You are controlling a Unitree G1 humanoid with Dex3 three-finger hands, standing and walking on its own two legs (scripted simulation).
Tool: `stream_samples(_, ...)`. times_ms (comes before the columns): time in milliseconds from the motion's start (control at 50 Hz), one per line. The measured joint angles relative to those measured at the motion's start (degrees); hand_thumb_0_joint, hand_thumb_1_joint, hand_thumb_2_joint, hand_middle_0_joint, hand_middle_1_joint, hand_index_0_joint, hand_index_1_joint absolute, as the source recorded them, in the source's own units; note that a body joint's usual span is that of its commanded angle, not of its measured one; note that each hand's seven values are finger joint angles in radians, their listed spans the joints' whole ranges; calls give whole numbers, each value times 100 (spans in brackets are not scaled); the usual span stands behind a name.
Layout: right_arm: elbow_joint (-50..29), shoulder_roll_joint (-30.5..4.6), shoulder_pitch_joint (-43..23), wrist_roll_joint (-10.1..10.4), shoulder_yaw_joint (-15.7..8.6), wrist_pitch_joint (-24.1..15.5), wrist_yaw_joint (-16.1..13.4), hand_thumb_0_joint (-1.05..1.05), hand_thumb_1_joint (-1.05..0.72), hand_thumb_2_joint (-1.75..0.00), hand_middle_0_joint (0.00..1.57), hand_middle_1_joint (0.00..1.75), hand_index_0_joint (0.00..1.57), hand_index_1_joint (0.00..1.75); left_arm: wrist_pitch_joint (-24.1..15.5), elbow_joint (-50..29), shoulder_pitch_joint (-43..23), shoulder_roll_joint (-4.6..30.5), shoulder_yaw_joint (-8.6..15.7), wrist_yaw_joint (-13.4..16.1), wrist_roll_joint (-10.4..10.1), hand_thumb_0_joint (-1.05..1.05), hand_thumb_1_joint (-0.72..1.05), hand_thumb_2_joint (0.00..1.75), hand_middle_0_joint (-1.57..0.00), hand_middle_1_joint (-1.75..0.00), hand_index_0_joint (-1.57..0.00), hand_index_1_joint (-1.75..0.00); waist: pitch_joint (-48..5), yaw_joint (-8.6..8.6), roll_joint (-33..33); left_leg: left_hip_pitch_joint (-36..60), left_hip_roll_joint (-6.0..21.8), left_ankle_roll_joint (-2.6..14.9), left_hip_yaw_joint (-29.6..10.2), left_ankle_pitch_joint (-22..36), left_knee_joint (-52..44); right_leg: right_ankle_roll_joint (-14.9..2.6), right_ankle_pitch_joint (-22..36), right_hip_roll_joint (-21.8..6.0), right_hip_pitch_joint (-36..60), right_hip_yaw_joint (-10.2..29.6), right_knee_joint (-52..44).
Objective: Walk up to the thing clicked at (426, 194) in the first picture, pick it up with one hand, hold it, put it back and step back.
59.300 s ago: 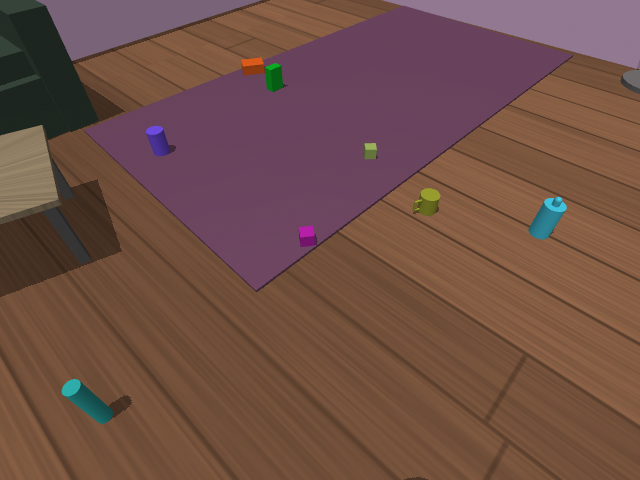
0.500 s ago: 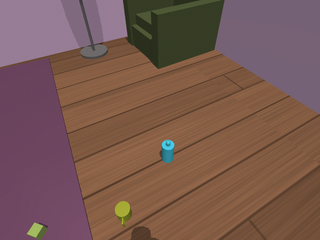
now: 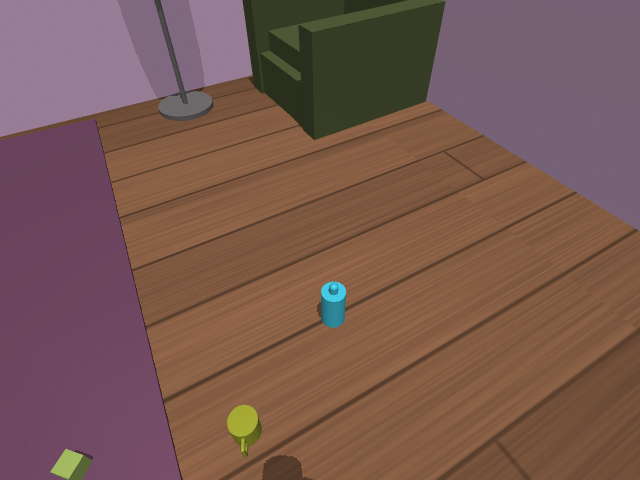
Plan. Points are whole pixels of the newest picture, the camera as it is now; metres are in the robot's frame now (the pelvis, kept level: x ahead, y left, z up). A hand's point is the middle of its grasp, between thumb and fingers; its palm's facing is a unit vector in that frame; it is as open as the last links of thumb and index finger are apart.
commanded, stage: stand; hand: left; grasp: from above
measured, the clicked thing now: (244, 431) +0.43 +0.24 -0.74
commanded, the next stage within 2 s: step back in 0.26 s
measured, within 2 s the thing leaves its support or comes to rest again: neither
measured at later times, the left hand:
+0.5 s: hand out of the picture +0.08 +0.29 -0.17, palm faces -0.03 -0.92 -0.38, open 7.4 cm
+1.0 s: hand out of the picture +0.00 +0.29 -0.18, palm faces -0.13 -0.91 -0.40, open 7.4 cm
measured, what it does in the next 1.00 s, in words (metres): walks backwards: right foot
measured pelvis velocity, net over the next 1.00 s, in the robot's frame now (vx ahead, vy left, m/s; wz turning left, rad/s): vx -0.12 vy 0.04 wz -0.11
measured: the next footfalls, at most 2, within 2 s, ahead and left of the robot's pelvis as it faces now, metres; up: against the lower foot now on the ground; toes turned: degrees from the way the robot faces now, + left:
right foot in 0.98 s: -0.09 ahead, -0.08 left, +0.00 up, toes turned -2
left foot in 1.18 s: -0.17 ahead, +0.15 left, +0.01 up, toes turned -5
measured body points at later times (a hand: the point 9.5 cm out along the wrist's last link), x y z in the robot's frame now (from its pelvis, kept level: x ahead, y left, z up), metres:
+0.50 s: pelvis -0.03 +0.02 -0.01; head +0.03 +0.03 +0.43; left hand +0.08 +0.34 -0.14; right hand +0.05 -0.30 -0.14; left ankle -0.04 +0.13 -0.73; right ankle +0.00 -0.12 -0.75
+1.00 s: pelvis -0.12 +0.04 -0.03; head -0.06 +0.02 +0.41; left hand +0.01 +0.34 -0.15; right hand -0.05 -0.28 -0.16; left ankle -0.05 +0.13 -0.75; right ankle -0.13 -0.07 -0.75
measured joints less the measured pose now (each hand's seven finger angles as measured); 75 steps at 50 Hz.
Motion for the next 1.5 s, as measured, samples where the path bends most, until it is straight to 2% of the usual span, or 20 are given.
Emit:
stream_samples(320,-152,-77,-31,63,-36,75,59,0,-90,-90,20,30,20,30,37,-180,-11,64,79,-28,-92,1,91,90,-20,-30,-21,-30,142,-30,16,-297,39,11,-4,-120,345,-29,-59,43,-250,2,234)
stream_samples(400,-441,-220,-202,123,-131,171,69,0,-90,-90,20,30,20,30,118,-475,-174,167,166,0,-111,1,91,90,-20,-30,-21,-30,491,-48,41,-836,5,198,-14,-318,1176,-38,-125,39,-597,10,619)
stream_samples(480,-712,-332,-176,112,-231,277,103,0,-90,-90,20,30,20,30,219,-796,-277,293,209,14,11,1,91,90,-20,-30,-21,-30,629,-42,-115,-1174,-303,398,20,-1349,2264,38,-206,-122,-985,133,1020)
stream_samples(520,-826,-367,-58,106,-259,256,118,0,-90,-90,20,30,20,30,266,-942,-329,377,205,24,26,1,91,90,-20,-30,-21,-30,604,-96,-175,-1041,-306,441,83,-864,2024,122,-288,-175,-1198,128,1269)
stream_samples(560,-890,-368,36,46,-307,216,91,0,-90,-90,20,30,20,30,324,-1077,-459,464,208,49,-28,1,91,90,-20,-30,-21,-30,632,-129,-242,-938,-330,411,76,-983,1743,68,-422,-176,-1493,210,1726)
stream_samples(640,-1003,-164,120,-52,-280,211,58,0,-90,-90,20,30,20,30,403,-1283,-609,554,238,173,-59,1,91,90,-20,-30,-20,-30,865,-119,-440,-922,-348,474,154,-907,1677,-154,-1895,417,-1952,895,3364)
stream_samples(680,-1084,-114,165,-77,-268,226,23,0,-90,-90,20,30,20,30,419,-1325,-564,515,203,180,-75,1,91,90,-20,-30,-20,-30,850,-176,-396,-932,-298,498,141,-756,1505,-172,-1976,659,-2109,968,4040)
stream_samples(740,-1231,-95,160,-65,-255,215,-40,0,-90,-90,20,30,20,30,415,-1423,-404,440,170,148,-68,1,91,90,-20,-30,-20,-30,831,-161,-351,-987,-260,526,253,-608,1360,-122,-1792,763,-2178,1015,4580)
stream_samples(880,-1578,-48,70,-26,-232,138,-84,0,-90,-90,20,30,21,30,390,-1512,-40,356,214,85,1,1,91,90,-20,-30,-20,-30,917,-112,-302,-1185,-217,538,540,-564,1600,65,-1741,439,-1532,818,3491)
stream_samples(960,-1652,-111,17,-11,-206,195,-42,0,-90,-90,21,31,21,30,332,-1504,103,329,255,43,41,1,91,90,-20,-30,-20,-30,879,-51,-202,-1424,-122,464,684,-644,1995,-29,-1363,235,-1057,509,2253)
stream_samples(1020,-1561,-244,-49,50,-234,280,-31,0,-90,-90,21,30,21,30,271,-1450,160,173,260,14,101,1,91,90,-20,-30,-20,-30,903,-128,228,-1566,103,377,429,-662,2275,-150,-931,460,-896,254,1904)
stream_samples(1080,-1443,-193,-8,83,-245,360,-45,0,-90,-90,20,30,20,30,260,-1562,313,208,240,-37,129,1,91,90,-20,-30,-21,-30,734,21,27,-1853,-410,280,-16,-1829,3442,-251,-838,292,-1053,383,1925)
stream_samples(1160,-1444,-300,151,141,-219,300,-39,0,-90,-90,20,30,20,30,283,-1705,314,168,268,16,106,1,91,90,-20,-30,-21,-30,587,84,-88,-1948,-836,195,-512,-1921,4582,-229,-422,109,-1187,429,1497)
stream_samples(1260,-1444,-412,218,143,-180,259,-118,0,-90,-90,20,30,20,30,255,-2024,124,178,281,57,116,1,91,90,-20,-30,-21,-30,766,120,-168,-1716,-780,220,-444,-2309,4049,-199,-43,7,-1389,388,1306)
stream_samples(1340,-1481,-435,292,89,-206,254,-103,0,-90,-90,20,30,20,30,317,-2168,29,202,231,36,131,1,91,90,-20,-30,-21,-30,808,46,-128,-1471,-533,108,-185,-1837,3152,-144,90,20,-1577,195,1431)
stream_samples(1380,-1473,-404,331,50,-227,223,-76,0,-90,-90,20,30,20,30,371,-2190,-8,255,213,15,117,1,91,90,-20,-30,-21,-30,792,-4,-165,-1238,-452,168,-56,-1382,2540,-96,91,8,-1721,118,1629)
stream_samples(1420,-1418,-214,318,1,-228,202,-39,0,-90,-90,20,30,20,30,440,-2129,-70,384,247,12,90,1,91,90,-20,-30,-21,-30,900,57,-573,-1120,-659,323,158,-1097,2390,-89,87,-184,-1773,326,1828)
stream_samples(1440,-1426,-159,364,-36,-207,200,1,0,-90,-90,20,30,20,30,474,-2069,-42,395,264,20,75,1,91,90,-20,-30,-21,-30,841,71,-666,-1123,-681,382,231,-1020,2339,-121,-375,-140,-1862,469,2001)
stream_samples(1480,-1440,-154,459,-116,-177,213,70,0,-90,-90,20,30,20,30,518,-1906,31,330,286,26,75,1,91,90,-20,-30,-21,-30,674,-71,-495,-1221,-513,470,115,-882,2275,-137,-1444,301,-2137,722,2973)
stream_samples(1500,-1421,-151,485,-151,-172,217,71,0,-90,-90,20,30,20,30,525,-1846,67,314,293,12,73,1,91,90,-20,-30,-21,-30,625,-147,-385,-1234,-415,484,16,-768,2158,-139,-1621,514,-2240,801,3557)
